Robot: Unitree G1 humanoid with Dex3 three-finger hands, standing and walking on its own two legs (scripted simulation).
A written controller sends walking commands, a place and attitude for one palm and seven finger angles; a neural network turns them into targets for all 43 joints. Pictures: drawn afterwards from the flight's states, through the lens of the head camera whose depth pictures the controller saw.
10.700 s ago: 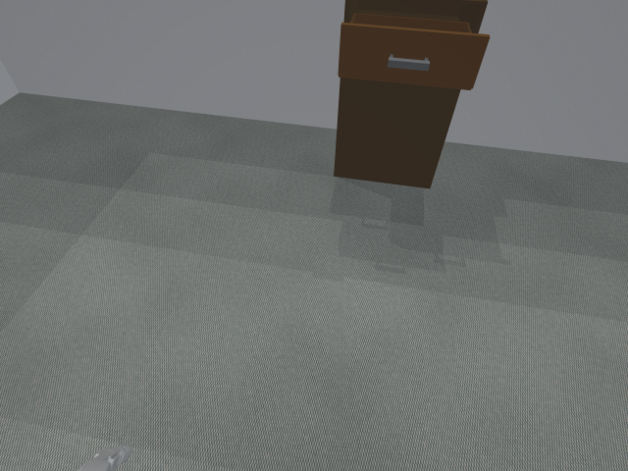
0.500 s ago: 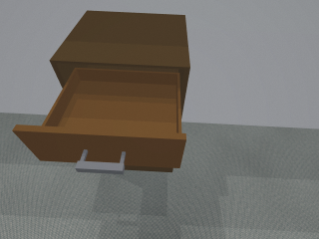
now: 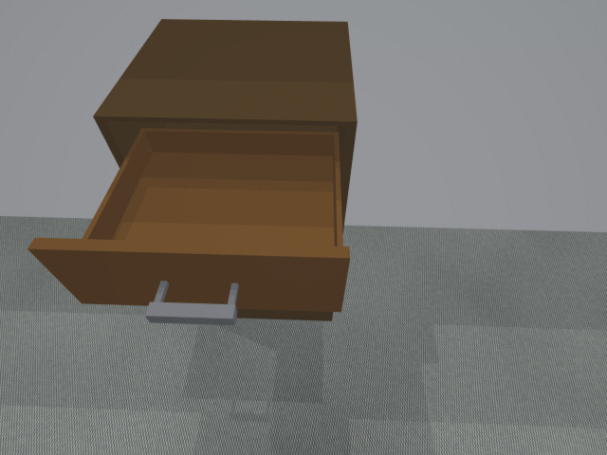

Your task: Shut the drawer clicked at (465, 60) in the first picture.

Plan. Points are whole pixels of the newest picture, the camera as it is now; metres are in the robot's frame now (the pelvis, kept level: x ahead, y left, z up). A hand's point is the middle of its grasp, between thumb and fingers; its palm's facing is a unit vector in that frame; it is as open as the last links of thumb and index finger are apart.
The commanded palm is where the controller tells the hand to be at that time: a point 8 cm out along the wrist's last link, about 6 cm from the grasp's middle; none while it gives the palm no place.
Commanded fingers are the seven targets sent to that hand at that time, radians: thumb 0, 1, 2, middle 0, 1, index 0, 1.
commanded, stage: look again from close up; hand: left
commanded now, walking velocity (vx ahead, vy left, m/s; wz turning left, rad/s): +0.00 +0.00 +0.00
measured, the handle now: (195, 301) +0.32 +0.18 -0.02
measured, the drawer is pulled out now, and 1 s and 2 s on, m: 0.30 0.30 0.30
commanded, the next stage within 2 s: raise the hand and make a fist in 0.44 s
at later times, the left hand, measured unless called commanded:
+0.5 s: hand out of the picture +0.02 +0.16 -0.16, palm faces +0.00 -0.97 -0.23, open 7.3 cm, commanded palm none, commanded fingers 0.00 0.90 0.90 -0.20 -0.30 -0.20 -0.30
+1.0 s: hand out of the picture +0.11 +0.15 -0.05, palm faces +0.12 -0.99 +0.00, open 5.7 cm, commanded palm +0.10 +0.21 -0.02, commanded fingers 0.00 0.90 0.90 -0.68 -0.82 -0.68 -0.82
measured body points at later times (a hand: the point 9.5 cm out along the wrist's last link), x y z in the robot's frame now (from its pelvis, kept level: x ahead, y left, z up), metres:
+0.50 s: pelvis +0.00 -0.03 +0.01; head +0.02 -0.04 +0.45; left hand +0.02 +0.21 -0.15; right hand +0.01 -0.25 -0.16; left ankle -0.01 +0.12 -0.73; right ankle +0.00 -0.19 -0.73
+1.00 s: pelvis -0.02 -0.04 -0.06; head +0.01 -0.02 +0.39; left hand +0.10 +0.21 -0.05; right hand +0.23 -0.27 -0.07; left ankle -0.01 +0.12 -0.73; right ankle +0.00 -0.19 -0.73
